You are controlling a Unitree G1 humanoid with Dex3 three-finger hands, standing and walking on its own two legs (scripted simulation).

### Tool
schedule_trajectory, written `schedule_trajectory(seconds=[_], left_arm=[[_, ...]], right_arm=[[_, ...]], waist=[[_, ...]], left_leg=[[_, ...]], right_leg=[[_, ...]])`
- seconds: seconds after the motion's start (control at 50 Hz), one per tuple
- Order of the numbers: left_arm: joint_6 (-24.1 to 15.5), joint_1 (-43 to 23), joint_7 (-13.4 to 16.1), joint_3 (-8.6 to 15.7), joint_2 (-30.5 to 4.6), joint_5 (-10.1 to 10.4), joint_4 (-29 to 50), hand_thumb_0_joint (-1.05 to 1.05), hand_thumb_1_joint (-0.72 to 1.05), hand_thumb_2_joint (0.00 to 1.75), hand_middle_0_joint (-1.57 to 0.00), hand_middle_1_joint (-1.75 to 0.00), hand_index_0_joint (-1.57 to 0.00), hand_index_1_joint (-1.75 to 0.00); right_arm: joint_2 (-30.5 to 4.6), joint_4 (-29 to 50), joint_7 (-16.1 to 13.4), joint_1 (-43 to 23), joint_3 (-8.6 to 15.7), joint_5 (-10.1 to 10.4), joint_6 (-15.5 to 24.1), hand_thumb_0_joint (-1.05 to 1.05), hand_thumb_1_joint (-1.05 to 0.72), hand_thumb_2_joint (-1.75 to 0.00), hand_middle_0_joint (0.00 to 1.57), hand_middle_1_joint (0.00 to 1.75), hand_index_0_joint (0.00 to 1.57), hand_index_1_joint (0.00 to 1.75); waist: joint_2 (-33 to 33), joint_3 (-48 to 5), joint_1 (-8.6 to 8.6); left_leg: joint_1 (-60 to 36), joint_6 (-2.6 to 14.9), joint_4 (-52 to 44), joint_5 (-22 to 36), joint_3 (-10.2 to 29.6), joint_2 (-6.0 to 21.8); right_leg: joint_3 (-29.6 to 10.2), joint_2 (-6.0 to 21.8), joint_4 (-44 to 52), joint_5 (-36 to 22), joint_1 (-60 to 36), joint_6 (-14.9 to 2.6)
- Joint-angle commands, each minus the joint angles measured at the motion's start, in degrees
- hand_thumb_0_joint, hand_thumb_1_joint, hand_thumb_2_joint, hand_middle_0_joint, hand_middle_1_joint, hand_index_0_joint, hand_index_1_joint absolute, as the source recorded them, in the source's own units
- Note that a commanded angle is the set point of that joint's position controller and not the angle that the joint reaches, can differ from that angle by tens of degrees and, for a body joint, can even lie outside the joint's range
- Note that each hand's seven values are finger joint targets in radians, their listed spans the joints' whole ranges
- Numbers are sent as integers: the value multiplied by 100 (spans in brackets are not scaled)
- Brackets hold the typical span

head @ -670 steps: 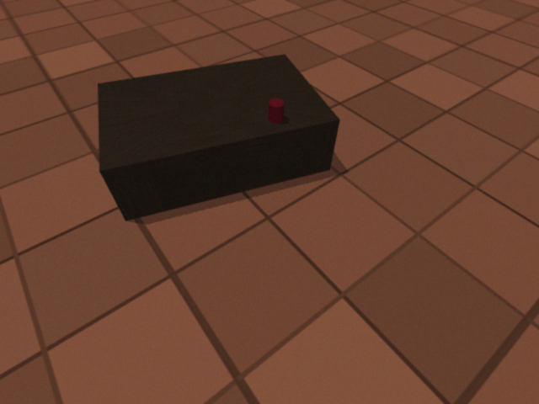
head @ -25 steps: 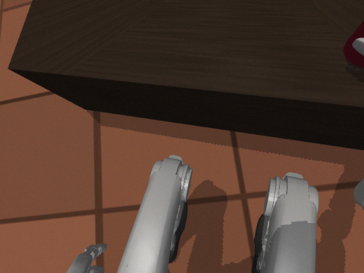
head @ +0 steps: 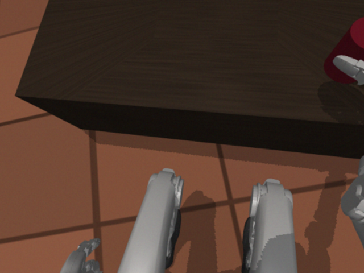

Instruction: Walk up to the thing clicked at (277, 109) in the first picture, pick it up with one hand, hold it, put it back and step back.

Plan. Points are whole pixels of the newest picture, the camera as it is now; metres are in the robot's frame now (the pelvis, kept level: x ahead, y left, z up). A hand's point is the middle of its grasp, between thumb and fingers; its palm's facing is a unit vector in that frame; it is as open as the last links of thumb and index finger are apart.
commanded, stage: settle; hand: right
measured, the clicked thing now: (357, 52) +0.54 -0.26 +0.02
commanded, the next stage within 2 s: lift in 0.64 s
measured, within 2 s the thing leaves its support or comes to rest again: neither
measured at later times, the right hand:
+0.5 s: hand out of the picture +0.54 -0.26 +0.07, palm faces +0.25 +0.97 -0.02, open 10.7 cm
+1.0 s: hand out of the picture +0.53 -0.26 +0.09, palm faces +0.26 +0.97 -0.02, open 10.7 cm
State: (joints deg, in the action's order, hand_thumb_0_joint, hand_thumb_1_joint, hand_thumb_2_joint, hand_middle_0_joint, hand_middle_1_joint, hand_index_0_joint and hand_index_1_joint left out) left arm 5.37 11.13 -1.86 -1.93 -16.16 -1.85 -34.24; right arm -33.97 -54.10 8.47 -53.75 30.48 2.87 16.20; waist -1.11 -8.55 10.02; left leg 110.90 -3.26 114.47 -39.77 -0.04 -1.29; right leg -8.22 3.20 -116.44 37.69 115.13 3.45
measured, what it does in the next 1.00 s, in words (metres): rises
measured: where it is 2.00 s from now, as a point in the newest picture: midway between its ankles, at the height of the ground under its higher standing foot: (207, 253)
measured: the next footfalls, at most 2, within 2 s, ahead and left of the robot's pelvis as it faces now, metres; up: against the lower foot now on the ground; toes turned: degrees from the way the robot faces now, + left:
none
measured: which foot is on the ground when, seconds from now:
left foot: down 0.00-1.00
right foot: down 0.00-1.00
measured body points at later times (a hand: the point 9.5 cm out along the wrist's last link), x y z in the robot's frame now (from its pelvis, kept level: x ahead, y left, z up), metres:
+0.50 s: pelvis +0.01 +0.00 +0.04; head +0.22 -0.04 +0.43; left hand +0.09 +0.27 -0.08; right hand +0.53 -0.32 +0.07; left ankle +0.08 +0.14 -0.41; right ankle +0.08 -0.15 -0.41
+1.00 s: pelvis +0.01 +0.00 +0.07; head +0.22 -0.04 +0.47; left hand +0.10 +0.27 -0.05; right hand +0.51 -0.31 +0.10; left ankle +0.08 +0.14 -0.41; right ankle +0.08 -0.15 -0.41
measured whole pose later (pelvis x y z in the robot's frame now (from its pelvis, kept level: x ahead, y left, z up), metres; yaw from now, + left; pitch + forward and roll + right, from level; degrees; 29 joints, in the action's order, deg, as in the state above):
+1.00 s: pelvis +0.01 +0.00 +0.07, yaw -1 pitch +35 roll +5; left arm 4.2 11.7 -1.4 -0.7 -15.0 -1.6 -34.4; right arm -28.5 -49.9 7.0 -47.8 28.9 4.1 18.6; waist -1.6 -9.2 8.6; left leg 98.3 -3.2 102.1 -38.6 -0.2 -0.6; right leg -6.8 3.8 -104.5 36.9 102.7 2.9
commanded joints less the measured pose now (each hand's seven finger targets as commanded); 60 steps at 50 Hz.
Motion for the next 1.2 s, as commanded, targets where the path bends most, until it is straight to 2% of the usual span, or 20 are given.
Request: schedule_trajectory(seconds=[0.0,0.06,0.08,0.28,0.34,0.44,0.54,0.6,0.62,0.78,0.86,0.9,0.92,0.94,1.02,1.04,1.06,1.14,1.16,1.18], left_arm=[[-107,1034,117,456,-1149,-27,200,0,89,90,-20,-30,-19,-30],[-140,1071,135,534,-1216,-45,197,0,89,90,-20,-30,-19,-30],[-145,1030,131,439,-1128,-28,196,0,90,90,-20,-30,-19,-30],[-174,1004,131,459,-1104,-7,228,0,90,90,-20,-30,-19,-30],[-186,1033,132,453,-1055,-16,194,0,89,90,-20,-30,-19,-30],[-184,1114,127,480,-1078,-3,189,0,90,90,-20,-30,-19,-30],[-183,1093,120,470,-1033,-21,245,0,90,89,-19,-30,-19,-30],[-209,1038,135,509,-1069,-33,194,0,90,90,-19,-30,-19,-30],[-198,1051,129,464,-1015,-30,206,0,90,89,-19,-30,-19,-30],[-210,984,134,502,-1050,-27,269,0,92,89,-21,-31,-22,-30],[-225,976,135,545,-1084,-9,334,0,92,88,-20,-31,-22,-30],[-226,996,141,539,-1059,-4,326,0,92,88,-20,-31,-22,-30],[-229,1037,157,623,-1109,-2,386,0,92,88,-20,-31,-22,-30],[-232,1013,168,577,-1080,16,320,0,92,88,-20,-31,-21,-30],[-251,999,161,558,-962,56,300,0,92,89,-20,-31,-21,-30],[-250,981,176,630,-1057,69,353,0,93,88,-20,-31,-22,-30],[-253,948,182,594,-1002,73,334,0,92,88,-20,-31,-21,-30],[-286,863,188,580,-882,116,370,0,92,88,-20,-31,-21,-30],[-312,843,204,646,-953,132,480,0,92,88,-20,-31,-21,-30],[-317,808,212,604,-892,134,438,0,92,88,-20,-31,-21,-29]], right_arm=[[-1499,1390,-19,-2354,-19,51,521,0,-20,-130,133,145,137,145],[-1578,1499,-29,-2333,63,79,537,0,-22,-132,133,146,137,146],[-1412,1167,-21,-2198,-13,97,507,0,-22,-131,132,145,136,145],[-1535,1369,2,-2201,90,128,605,0,-24,-131,132,144,135,144],[-1345,1147,-20,-2012,36,127,590,0,-24,-132,132,145,136,145],[-1306,1097,-30,-1916,23,87,602,0,-23,-133,131,146,134,146],[-1362,1404,-76,-2048,85,138,663,0,-22,-134,131,147,135,147],[-1150,1250,-79,-2026,-34,138,688,0,-25,-134,131,147,135,147],[-1236,1379,-104,-2032,-14,127,714,0,-25,-136,131,148,135,148],[-1157,1357,-131,-1852,-37,127,755,0,-15,-129,132,144,135,144],[-1121,1685,-140,-1798,-45,137,766,0,-18,-127,131,141,133,141],[-1091,1809,-134,-1682,-37,182,727,0,-17,-128,131,142,134,142],[-1190,2312,-150,-1787,42,207,737,0,-19,-128,132,142,134,142],[-827,1572,-147,-1381,-115,216,623,0,-17,-127,131,142,133,142],[-655,1960,-206,-1213,-215,246,602,0,-16,-127,132,142,134,142],[-853,2294,-229,-1273,-122,233,611,0,-18,-128,132,143,135,143],[-569,1976,-242,-944,-251,247,563,0,-16,-128,132,143,135,143],[-306,2299,-289,-562,-374,352,518,0,-14,-127,131,142,134,142],[-416,2772,-318,-736,-328,381,531,0,-13,-127,130,142,133,142],[-190,2381,-343,-406,-449,378,473,0,-12,-127,131,143,134,143]], waist=[[-1249,-3701,16],[-1342,-4126,-39],[-1122,-3894,-16],[-1168,-3992,-99],[-926,-3850,-9],[-1007,-3793,-29],[-1020,-4075,-90],[-1103,-3850,8],[-1128,-3893,-96],[-1144,-3818,-114],[-1197,-4121,-190],[-1243,-4347,-226],[-1378,-4729,-240],[-1052,-4272,-130],[-1041,-3813,-207],[-1040,-4043,-258],[-941,-3773,-226],[-775,-3668,-310],[-780,-3931,-346],[-662,-3621,-312]], left_leg=[[-1866,511,-1490,1221,-430,-61],[-2224,482,-1625,1466,-382,-52],[-2171,483,-1644,1420,-404,-61],[-2434,493,-1868,1567,-363,-48],[-2573,456,-1972,1600,-365,-52],[-2537,476,-2038,1676,-394,-47],[-2892,458,-2167,1847,-340,-47],[-2650,479,-2132,1724,-379,-46],[-2676,488,-2188,1641,-357,-52],[-2722,492,-2274,1664,-373,-25],[-2873,505,-2333,1637,-408,-15],[-3009,491,-2415,1863,-394,-33],[-3334,482,-2484,2045,-362,-29],[-3231,467,-2532,1994,-408,-31],[-3280,491,-2726,1920,-397,-38],[-3437,485,-2836,1891,-383,-35],[-3422,486,-2859,1845,-399,-24],[-3871,480,-3205,1774,-354,-34],[-4117,468,-3328,1843,-323,-33],[-4142,459,-3426,1749,-331,-35]], right_leg=[[469,-13,1482,-925,-2962,-478],[510,-13,1494,-1160,-3267,-472],[498,-11,1536,-1127,-3208,-483],[486,-18,1766,-1333,-3445,-484],[490,-16,1767,-1284,-3309,-511],[449,-10,1940,-1468,-3617,-475],[484,-6,1962,-1584,-3728,-497],[458,-19,2028,-1493,-3701,-474],[463,-17,2098,-1415,-3754,-476],[445,-16,2228,-1467,-3939,-456],[371,-14,2419,-1512,-4326,-422],[411,-5,2364,-1841,-4622,-430],[445,-13,2386,-1975,-4756,-427],[428,-12,2422,-1933,-4695,-436],[422,-16,2724,-1837,-4628,-422],[423,-23,2823,-1768,-4806,-423],[403,-15,2879,-1723,-4795,-421],[474,-36,3146,-1521,-4822,-453],[496,-39,3217,-1540,-4943,-459],[508,-45,3296,-1420,-4889,-464]])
